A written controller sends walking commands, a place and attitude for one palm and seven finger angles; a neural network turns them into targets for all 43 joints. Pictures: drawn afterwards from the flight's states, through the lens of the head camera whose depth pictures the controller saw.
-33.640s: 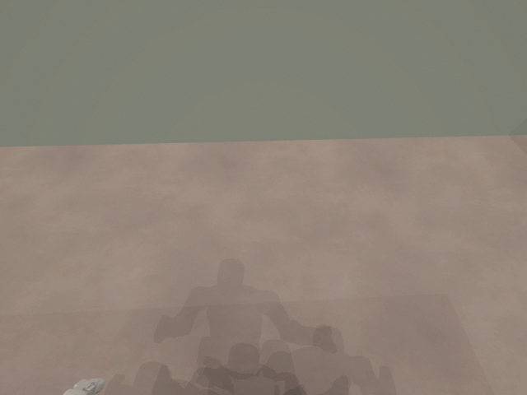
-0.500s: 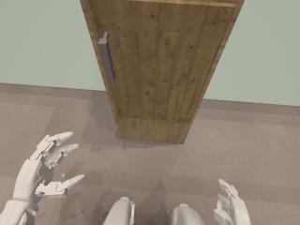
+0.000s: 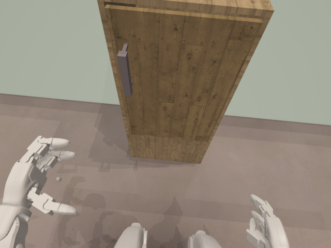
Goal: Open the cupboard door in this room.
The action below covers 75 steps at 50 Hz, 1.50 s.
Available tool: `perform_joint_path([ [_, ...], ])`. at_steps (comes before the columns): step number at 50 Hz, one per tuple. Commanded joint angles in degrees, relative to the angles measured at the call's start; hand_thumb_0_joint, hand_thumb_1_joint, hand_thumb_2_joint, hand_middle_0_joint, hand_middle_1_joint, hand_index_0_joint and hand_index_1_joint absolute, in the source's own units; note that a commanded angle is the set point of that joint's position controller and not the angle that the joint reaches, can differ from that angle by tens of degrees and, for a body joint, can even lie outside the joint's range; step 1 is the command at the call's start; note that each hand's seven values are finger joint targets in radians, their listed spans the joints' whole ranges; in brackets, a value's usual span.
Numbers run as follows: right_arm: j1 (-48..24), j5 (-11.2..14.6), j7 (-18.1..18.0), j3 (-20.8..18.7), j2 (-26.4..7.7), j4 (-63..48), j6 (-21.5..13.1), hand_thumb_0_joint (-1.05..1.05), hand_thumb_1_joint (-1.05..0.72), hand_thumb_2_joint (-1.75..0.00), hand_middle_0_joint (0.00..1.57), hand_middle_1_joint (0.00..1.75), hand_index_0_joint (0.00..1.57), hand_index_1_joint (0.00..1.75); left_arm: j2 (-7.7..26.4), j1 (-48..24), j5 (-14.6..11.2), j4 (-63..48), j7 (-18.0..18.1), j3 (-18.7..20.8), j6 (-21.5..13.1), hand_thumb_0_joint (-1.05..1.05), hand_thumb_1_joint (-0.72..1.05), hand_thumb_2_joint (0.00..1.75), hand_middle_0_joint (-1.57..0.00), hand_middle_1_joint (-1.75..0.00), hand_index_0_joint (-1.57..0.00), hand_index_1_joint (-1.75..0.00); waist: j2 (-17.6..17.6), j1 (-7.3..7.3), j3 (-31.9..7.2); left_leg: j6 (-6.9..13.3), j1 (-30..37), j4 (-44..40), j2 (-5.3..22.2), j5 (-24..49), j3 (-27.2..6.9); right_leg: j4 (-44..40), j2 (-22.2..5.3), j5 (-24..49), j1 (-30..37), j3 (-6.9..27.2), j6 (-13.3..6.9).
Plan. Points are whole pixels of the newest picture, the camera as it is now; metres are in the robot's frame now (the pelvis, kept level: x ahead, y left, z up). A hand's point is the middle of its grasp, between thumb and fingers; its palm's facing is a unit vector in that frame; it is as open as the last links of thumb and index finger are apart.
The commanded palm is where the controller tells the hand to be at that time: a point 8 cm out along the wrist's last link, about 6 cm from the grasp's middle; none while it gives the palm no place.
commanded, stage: raise the hand with hooked fingers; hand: left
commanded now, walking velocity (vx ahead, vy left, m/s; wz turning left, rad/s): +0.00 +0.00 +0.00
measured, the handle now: (127, 71) +0.59 +0.16 +0.05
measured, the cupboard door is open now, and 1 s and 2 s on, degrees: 0 0 0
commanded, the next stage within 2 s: move the hooked fingers beside the handle in 0.80 s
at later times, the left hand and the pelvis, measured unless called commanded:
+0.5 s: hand (53, 153) +0.30 +0.27 +0.06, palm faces -0.04 -1.00 -0.06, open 14.0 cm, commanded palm +0.27 +0.32 +0.06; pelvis +0.01 +0.00 +0.01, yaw -1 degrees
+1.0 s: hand (54, 155) +0.30 +0.27 +0.05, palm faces -0.02 -1.00 -0.05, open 14.0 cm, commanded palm +0.29 +0.31 +0.06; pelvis +0.01 +0.00 +0.00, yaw +0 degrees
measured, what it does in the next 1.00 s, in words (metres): stands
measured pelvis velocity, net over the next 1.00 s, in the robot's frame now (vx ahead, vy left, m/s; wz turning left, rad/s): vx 0.01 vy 0.00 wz -0.01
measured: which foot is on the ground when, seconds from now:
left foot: down 0.00-1.00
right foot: down 0.00-1.00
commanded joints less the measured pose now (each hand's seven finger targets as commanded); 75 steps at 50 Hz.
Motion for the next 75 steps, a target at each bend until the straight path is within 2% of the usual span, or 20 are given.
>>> perform_joint_path([
  [1,0.85,0.38,-1.18,-3.78,-9.6,-7.05,-2.72,0.0,-0.9,-0.9,0.2,0.3,0.2,0.3,12.0,-9.52,-1.67,-8.03,-1.54,6.34,-2.26,0.0,-0.5,0.3,-0.3,-1.2,-0.3,-1.2,4.83,-0.72,-12.72,-0.31,12.22,-11.31,-1.17,12.49,-3.38,-9.03,2.85,8.18,5.04,2.99,-0.65],
  [5,1.37,0.24,-1.27,-3.51,-9.75,-6.79,-2.78,0.0,-0.9,-0.9,0.2,0.3,0.2,0.3,14.67,-13.28,-2.28,-6.31,-3.03,8.54,-1.84,0.0,-0.5,0.3,-0.3,-1.2,-0.3,-1.2,4.89,-0.3,-15.09,-0.42,13.66,-11.32,-1.13,15.39,-3.46,-8.79,2.9,10.58,6.53,2.97,-0.78],
  [10,1.86,0.4,-1.35,-3.34,-10.16,-6.47,-2.36,0.0,-0.9,-0.9,0.2,0.3,0.2,0.3,16.27,-16.34,-2.59,-1.04,-4.82,9.75,-0.67,0.0,-0.5,0.3,-0.3,-1.2,-0.3,-1.2,3.65,-0.33,-14.23,-0.37,12.92,-11.52,-1.11,15.84,-3.29,-9.08,3.03,11.08,6.93,3.05,-0.81],
  [13,2.2,0.29,-1.47,-3.37,-10.38,-6.31,-2.34,0.0,-0.9,-0.9,0.2,0.3,0.2,0.3,18.32,-19.41,-2.7,-0.86,-5.6,10.77,-0.51,0.0,-0.5,0.3,-0.3,-1.2,-0.3,-1.2,6.05,-0.12,-15.11,-0.32,14.07,-11.49,-1.14,17.43,-3.19,-9.1,3.06,12.06,7.03,3.31,-1.15],
  [15,2.8,0.36,-1.39,-3.44,-10.41,-6.01,-2.08,0.0,-0.9,-0.9,0.2,0.3,0.2,0.3,18.92,-20.06,-2.77,0.59,-6.01,11.48,-0.43,0.0,-0.5,0.3,-0.3,-1.2,-0.3,-1.2,5.44,-0.16,-16.31,-0.38,14.89,-11.62,-1.05,18.84,-3.08,-9.21,3.0,13.35,7.51,3.33,-0.87],
  [18,2.92,0.33,-0.94,-3.62,-10.43,-6.59,-2.18,0.0,-0.9,-0.9,0.2,0.3,0.2,0.3,17.37,-17.8,-3.08,1.07,-6.54,10.28,-0.34,0.0,-0.5,0.3,-0.3,-1.2,-0.3,-1.2,5.87,0.38,-16.47,-0.37,15.36,-11.88,-1.11,20.54,-3.14,-9.14,3.06,14.22,7.83,3.07,-1.11],
  [20,3.35,0.36,-0.73,-3.89,-10.68,-6.84,-1.8,0.0,-0.9,-0.9,0.2,0.3,0.2,0.3,17.51,-16.7,-3.03,1.75,-6.4,10.78,-0.09,0.0,-0.5,0.3,-0.3,-1.2,-0.3,-1.2,3.21,0.1,-16.65,-0.29,14.98,-11.99,-1.01,20.61,-2.99,-9.29,3.07,14.64,7.92,2.96,-0.64],
  [23,3.42,0.3,-0.59,-3.94,-10.73,-6.88,-1.51,0.0,-0.9,-0.9,0.2,0.3,0.2,0.3,18.41,-16.99,-2.98,2.08,-5.7,11.59,-0.23,0.0,-0.5,0.3,-0.3,-1.2,-0.3,-1.2,3.24,0.16,-14.99,-0.21,13.3,-11.91,-1.11,19.01,-2.79,-9.38,3.14,13.58,7.85,3.14,-0.83],
  [29,3.54,0.13,-0.51,-3.95,-10.32,-6.59,-1.25,0.0,-0.9,-0.9,0.2,0.3,0.2,0.3,18.67,-18.22,-2.76,-0.72,-4.81,11.89,-2.16,0.0,-0.5,0.3,-0.3,-1.2,-0.3,-1.2,5.99,-0.08,-17.73,-0.24,14.94,-11.43,-1.12,20.94,-2.37,-8.95,2.93,15.34,8.6,3.68,-0.66],
  [34,3.28,0.25,-0.68,-3.85,-10.29,-6.41,-0.93,0.0,-0.9,-0.9,0.2,0.3,0.2,0.3,18.38,-18.52,-2.72,-0.28,-5.13,11.34,-1.98,0.0,-0.5,0.3,-0.3,-1.2,-0.3,-1.2,6.3,-0.52,-16.69,-0.28,15.16,-11.65,-0.97,19.88,-2.58,-9.28,3.01,14.63,7.78,3.56,-0.6],
  [38,2.94,0.26,-0.93,-3.69,-10.33,-6.73,-0.72,0.0,-0.9,-0.9,0.2,0.3,0.2,0.3,18.3,-18.65,-3.24,1.09,-5.48,11.56,-1.3,0.0,-0.5,0.3,-0.3,-1.2,-0.3,-1.2,3.71,-0.63,-15.39,0.04,12.98,-11.44,-1.22,17.64,-2.43,-9.9,3.05,13.62,8.62,3.9,-0.61],
  [40,2.69,0.3,-0.89,-3.66,-10.18,-6.88,-0.75,0.0,-0.9,-0.9,0.2,0.3,0.2,0.3,18.23,-18.8,-3.04,0.6,-5.82,11.38,-1.42,0.0,-0.5,0.3,-0.3,-1.2,-0.3,-1.2,5.49,-0.36,-16.61,-0.15,13.74,-11.48,-1.23,17.82,-2.43,-9.5,2.86,13.67,8.49,3.81,-0.54],
  [45,2.72,0.36,-0.98,-3.58,-10.22,-6.78,-0.68,0.0,-0.9,-0.9,0.2,0.3,0.2,0.3,17.61,-19.45,-2.84,1.21,-5.94,10.58,-1.44,0.0,-0.5,0.3,-0.3,-1.2,-0.3,-1.2,4.77,-0.85,-15.72,-0.07,13.51,-11.23,-1.15,17.15,-2.55,-9.51,2.98,13.15,7.39,3.74,-0.53],
  [48,2.76,0.28,-1.51,-3.46,-10.32,-5.77,-1.0,0.0,-0.9,-0.9,0.2,0.3,0.2,0.3,17.03,-27.11,-2.34,0.97,-5.48,8.63,-1.68,0.0,-0.5,0.3,-0.3,-1.2,-0.3,-1.2,4.78,-2.23,-14.77,0.03,13.3,-10.75,-0.91,14.97,-3.2,-9.3,2.98,10.86,5.0,3.8,-0.7],
  [53,3.15,0.16,-1.85,-3.27,-10.56,-5.0,-0.73,0.0,-0.9,-0.9,0.2,0.3,0.2,0.3,18.33,-31.31,-0.85,4.01,-4.7,8.26,-1.18,0.0,-0.5,0.3,-0.3,-1.2,-0.3,-1.2,6.01,-1.84,-16.42,-0.08,13.65,-10.78,-0.89,14.96,-3.27,-8.97,2.68,10.62,4.96,4.04,-0.87],
  [55,3.27,0.29,-1.84,-3.21,-10.51,-4.77,-0.1,0.0,-0.9,-0.9,0.2,0.3,0.2,0.3,19.43,-32.39,-0.36,6.47,-4.31,9.44,-0.7,0.0,-0.5,0.3,-0.3,-1.2,-0.3,-1.2,4.52,-1.69,-16.53,-0.09,13.16,-11.04,-0.88,14.67,-3.1,-9.25,2.65,10.74,5.63,4.23,-0.65],
  [59,3.64,0.25,-1.64,-3.13,-10.31,-4.71,0.76,0.0,-0.9,-0.9,0.2,0.3,0.2,0.3,19.89,-35.29,0.53,7.79,-3.46,9.37,-0.68,0.0,-0.5,0.3,-0.3,-1.2,-0.3,-1.2,6.84,-1.27,-18.47,-0.3,14.67,-11.39,-0.72,16.56,-3.02,-8.98,2.69,11.99,5.97,4.15,-0.82],
  [66,5.48,0.08,-1.16,-3.46,-10.54,-3.63,2.41,0.0,-0.9,-0.9,0.2,0.3,0.2,0.3,18.92,-40.32,2.03,14.08,-1.84,8.1,-0.4,0.0,-0.5,0.3,-0.3,-1.2,-0.3,-1.2,3.75,-2.41,-18.32,-0.13,13.07,-10.99,-0.61,17.08,-2.7,-8.94,2.62,13.44,5.88,4.23,-0.44],
  [68,6.01,0.01,-1.07,-3.57,-10.68,-3.62,2.93,0.0,-0.9,-0.9,0.2,0.3,0.2,0.3,20.42,-40.59,2.25,14.65,-1.6,9.19,-0.82,0.0,-0.5,0.3,-0.3,-1.2,-0.3,-1.2,4.24,-2.02,-19.41,-0.08,12.88,-10.71,-0.64,18.27,-2.45,-8.72,2.68,14.58,6.87,4.47,-0.62],
  [75,7.68,-0.18,-0.92,-3.6,-10.9,-1.61,4.78,0.0,-0.9,-0.9,0.2,0.3,0.2,0.3,22.39,-50.2,3.94,20.15,-1.02,9.43,-2.5,0.0,-0.5,0.3,-0.3,-1.2,-0.3,-1.2,4.87,-3.54,-20.09,-0.04,12.66,-9.92,-0.41,17.83,-2.4,-8.36,2.75,14.37,5.08,4.81,-0.4],
])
